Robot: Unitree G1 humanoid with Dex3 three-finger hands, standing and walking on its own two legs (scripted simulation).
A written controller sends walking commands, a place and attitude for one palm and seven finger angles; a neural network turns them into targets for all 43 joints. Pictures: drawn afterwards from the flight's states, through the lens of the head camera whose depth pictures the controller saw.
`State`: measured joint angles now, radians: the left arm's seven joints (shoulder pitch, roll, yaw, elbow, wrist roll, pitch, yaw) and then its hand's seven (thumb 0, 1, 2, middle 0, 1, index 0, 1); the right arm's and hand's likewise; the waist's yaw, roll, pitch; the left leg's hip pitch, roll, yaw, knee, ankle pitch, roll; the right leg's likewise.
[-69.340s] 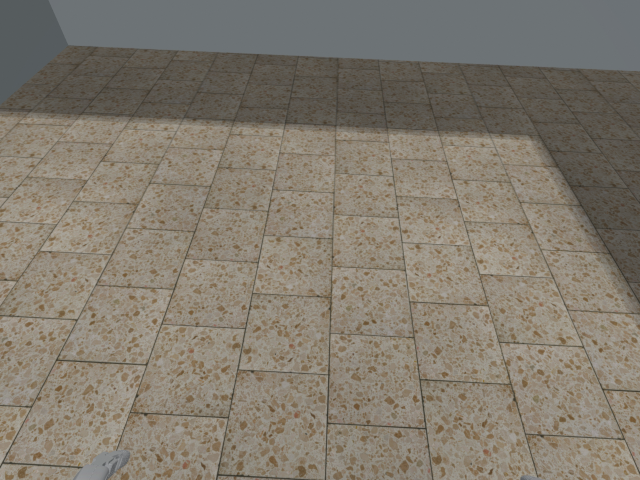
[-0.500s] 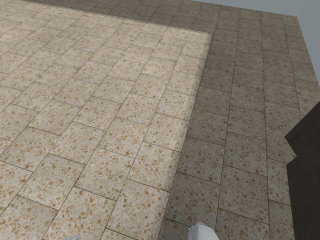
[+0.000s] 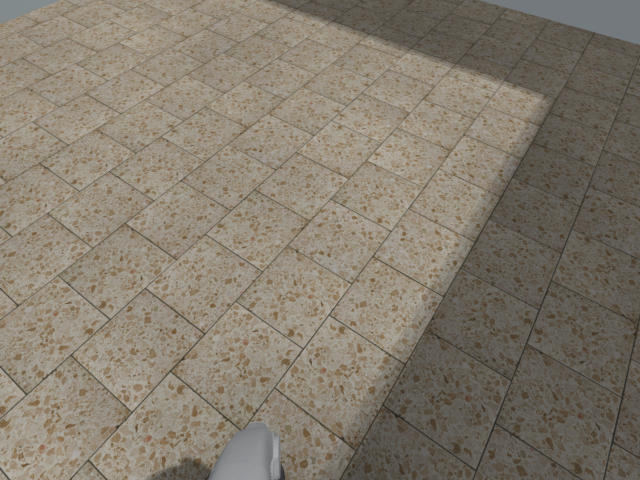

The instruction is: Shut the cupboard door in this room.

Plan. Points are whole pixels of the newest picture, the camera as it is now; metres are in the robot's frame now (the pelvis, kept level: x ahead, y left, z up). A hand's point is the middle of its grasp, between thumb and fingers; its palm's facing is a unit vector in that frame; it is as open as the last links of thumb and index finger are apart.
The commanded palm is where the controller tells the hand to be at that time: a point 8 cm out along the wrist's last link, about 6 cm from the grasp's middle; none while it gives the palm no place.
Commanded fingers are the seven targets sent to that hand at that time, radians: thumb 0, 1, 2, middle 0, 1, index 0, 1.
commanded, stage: walk to a spot facing it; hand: left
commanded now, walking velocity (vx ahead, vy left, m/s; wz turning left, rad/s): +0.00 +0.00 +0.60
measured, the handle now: out of the picture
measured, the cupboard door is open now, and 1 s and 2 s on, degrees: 25 25 25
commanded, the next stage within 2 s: turn to face it in 0.14 s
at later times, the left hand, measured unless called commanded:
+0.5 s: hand (167, 410) +0.22 +0.25 -0.16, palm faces +0.14 -0.97 -0.21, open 7.3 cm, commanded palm none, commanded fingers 0.00 0.90 0.90 -0.20 -0.30 -0.20 -0.30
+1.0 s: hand (183, 392) +0.25 +0.24 -0.19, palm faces -0.11 -0.97 -0.20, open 7.4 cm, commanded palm none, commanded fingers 0.00 0.90 0.90 -0.20 -0.30 -0.20 -0.30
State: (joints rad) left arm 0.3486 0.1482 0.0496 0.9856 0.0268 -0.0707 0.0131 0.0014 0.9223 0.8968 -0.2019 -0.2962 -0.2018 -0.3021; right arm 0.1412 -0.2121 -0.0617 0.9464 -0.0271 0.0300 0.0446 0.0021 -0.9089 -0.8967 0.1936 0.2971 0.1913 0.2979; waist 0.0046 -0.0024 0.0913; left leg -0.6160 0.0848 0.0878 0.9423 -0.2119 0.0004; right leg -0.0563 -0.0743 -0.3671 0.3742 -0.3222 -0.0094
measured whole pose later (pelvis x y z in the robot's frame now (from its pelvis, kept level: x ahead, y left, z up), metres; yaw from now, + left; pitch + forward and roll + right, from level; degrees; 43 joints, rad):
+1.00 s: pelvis +0.19 +0.05 -0.01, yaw -11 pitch +1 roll -1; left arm 0.27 0.21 0.08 0.94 0.02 0.06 0.01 0.00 0.91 0.90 -0.20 -0.30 -0.20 -0.30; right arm 0.15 -0.21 -0.05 0.91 0.00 0.03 -0.03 0.00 -0.91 -0.90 0.20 0.30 0.20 0.30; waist 0.03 -0.03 0.07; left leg -0.33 0.04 0.01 0.59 -0.30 -0.05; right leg -0.29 0.03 0.11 0.58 -0.31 0.03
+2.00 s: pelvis +0.20 +0.07 +0.00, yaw -47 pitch +0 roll -3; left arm 0.21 0.26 0.10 0.92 0.02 0.09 -0.03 0.00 0.91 0.90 -0.20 -0.30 -0.20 -0.30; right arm 0.17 -0.18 -0.01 0.86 -0.03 0.02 -0.03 0.00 -0.90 -0.90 0.20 0.30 0.20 0.30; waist 0.03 -0.04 0.07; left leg -0.26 0.08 0.11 0.52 -0.27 0.03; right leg -0.49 0.04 0.02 1.09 -0.47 0.04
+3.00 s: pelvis +0.18 +0.06 +0.00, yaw -81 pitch +1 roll -2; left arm 0.18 0.26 0.10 0.91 0.02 0.09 -0.04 0.00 0.91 0.90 -0.20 -0.30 -0.20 -0.30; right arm 0.22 -0.20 -0.02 0.89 -0.03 0.02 -0.02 0.00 -0.90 -0.90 0.20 0.30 0.20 0.30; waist 0.01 0.01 0.08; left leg -0.23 0.15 0.20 0.51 -0.27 -0.02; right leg -0.43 -0.03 -0.04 0.93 -0.45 0.04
